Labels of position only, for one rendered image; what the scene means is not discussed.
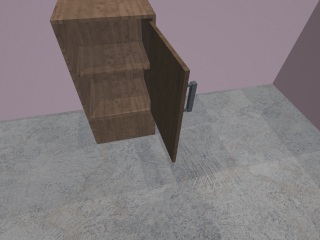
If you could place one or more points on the handle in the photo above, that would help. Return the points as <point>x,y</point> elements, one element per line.
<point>191,96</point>

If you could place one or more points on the cupboard door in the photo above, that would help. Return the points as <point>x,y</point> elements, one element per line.
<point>169,77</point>

